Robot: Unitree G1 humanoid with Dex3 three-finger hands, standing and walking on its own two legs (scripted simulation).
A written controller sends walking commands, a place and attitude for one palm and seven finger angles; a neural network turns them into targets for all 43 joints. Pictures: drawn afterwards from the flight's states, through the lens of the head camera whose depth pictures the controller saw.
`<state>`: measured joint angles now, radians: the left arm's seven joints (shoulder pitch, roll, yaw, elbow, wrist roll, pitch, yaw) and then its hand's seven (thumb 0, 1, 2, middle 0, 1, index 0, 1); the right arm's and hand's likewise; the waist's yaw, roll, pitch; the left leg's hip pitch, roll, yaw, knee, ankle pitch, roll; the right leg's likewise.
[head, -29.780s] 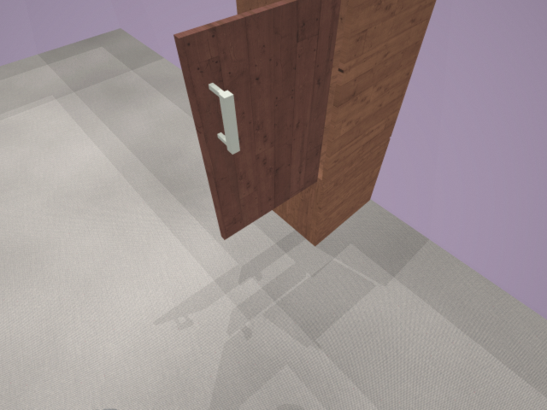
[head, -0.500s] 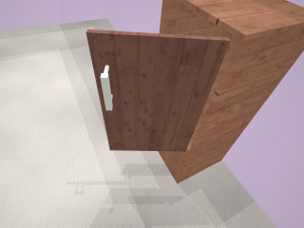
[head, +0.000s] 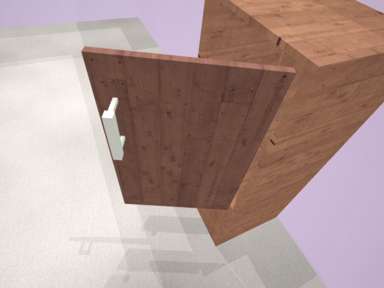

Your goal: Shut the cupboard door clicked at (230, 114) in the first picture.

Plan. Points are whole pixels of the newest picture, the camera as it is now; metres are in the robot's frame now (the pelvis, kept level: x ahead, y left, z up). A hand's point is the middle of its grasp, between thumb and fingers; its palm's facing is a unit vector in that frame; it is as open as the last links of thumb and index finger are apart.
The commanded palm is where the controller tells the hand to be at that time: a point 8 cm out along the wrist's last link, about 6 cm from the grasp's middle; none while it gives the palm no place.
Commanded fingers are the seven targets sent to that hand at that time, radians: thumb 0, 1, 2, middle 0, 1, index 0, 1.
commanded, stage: come to a stop and stand still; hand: left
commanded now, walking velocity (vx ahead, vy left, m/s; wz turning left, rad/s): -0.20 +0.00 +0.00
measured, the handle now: (116, 130) +0.40 +0.21 +0.09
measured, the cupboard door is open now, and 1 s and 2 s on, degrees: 64 64 64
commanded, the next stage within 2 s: look again from close up in 1.60 s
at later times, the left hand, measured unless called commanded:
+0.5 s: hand out of the picture -0.01 +0.15 -0.17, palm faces +0.05 -0.97 -0.23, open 7.4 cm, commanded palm none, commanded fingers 0.00 0.90 0.90 -0.20 -0.30 -0.20 -0.30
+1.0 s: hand out of the picture -0.17 +0.17 -0.18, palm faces +0.07 -0.98 -0.18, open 7.4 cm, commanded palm none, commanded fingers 0.00 0.90 0.90 -0.20 -0.30 -0.20 -0.30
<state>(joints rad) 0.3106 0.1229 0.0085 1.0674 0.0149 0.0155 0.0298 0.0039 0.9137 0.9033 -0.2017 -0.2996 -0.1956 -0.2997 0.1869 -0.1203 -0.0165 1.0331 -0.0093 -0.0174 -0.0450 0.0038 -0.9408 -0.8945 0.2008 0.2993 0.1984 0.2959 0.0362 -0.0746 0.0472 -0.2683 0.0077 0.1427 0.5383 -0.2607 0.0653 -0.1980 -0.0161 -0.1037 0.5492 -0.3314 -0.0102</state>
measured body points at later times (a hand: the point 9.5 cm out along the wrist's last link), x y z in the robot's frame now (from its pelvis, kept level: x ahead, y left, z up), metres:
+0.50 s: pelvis -0.06 -0.03 -0.01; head -0.09 -0.03 +0.44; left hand -0.01 +0.21 -0.15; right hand -0.01 -0.27 -0.15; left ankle +0.02 +0.08 -0.73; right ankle -0.04 -0.13 -0.73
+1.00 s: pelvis -0.12 +0.00 +0.00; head -0.12 +0.02 +0.45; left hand -0.18 +0.23 -0.16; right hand -0.10 -0.23 -0.15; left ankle -0.08 +0.09 -0.74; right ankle -0.14 -0.11 -0.73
